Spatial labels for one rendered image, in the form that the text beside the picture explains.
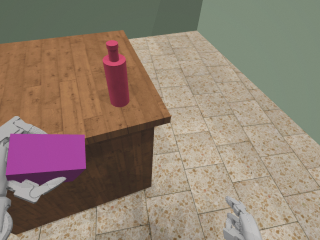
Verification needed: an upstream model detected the right robot hand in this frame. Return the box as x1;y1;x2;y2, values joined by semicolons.
223;196;262;240

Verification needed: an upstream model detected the robot left forearm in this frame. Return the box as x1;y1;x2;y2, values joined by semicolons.
0;196;13;240

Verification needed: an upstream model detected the left robot hand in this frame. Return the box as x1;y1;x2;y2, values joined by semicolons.
0;116;66;204

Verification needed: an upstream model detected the sponge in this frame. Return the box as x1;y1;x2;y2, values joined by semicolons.
5;133;86;185

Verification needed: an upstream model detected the table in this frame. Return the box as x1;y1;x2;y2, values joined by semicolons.
0;30;171;235

